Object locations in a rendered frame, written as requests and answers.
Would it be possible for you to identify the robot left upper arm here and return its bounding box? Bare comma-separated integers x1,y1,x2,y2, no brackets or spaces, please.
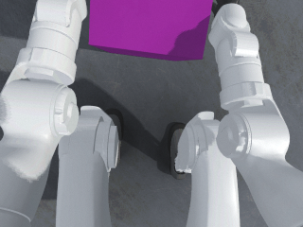
0,79,80,227

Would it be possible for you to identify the right robot shin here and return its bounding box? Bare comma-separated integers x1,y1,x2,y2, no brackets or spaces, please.
174,111,214,173

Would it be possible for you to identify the robot right forearm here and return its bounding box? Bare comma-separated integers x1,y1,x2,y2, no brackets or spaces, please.
208,3,290,142

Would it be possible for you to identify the robot right upper arm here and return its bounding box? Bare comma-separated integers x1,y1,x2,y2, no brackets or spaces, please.
216,112,303,227

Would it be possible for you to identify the right robot hand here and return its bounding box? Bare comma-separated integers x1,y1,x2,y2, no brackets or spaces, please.
211,0,240,18

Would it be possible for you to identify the robot left forearm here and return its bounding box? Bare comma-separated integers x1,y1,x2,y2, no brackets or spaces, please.
0,0,88,126

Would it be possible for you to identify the robot left foot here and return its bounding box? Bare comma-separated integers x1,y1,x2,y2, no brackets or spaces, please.
105,108,124,166

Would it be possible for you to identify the carton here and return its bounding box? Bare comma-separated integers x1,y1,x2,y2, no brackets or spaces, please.
88,0,213,61

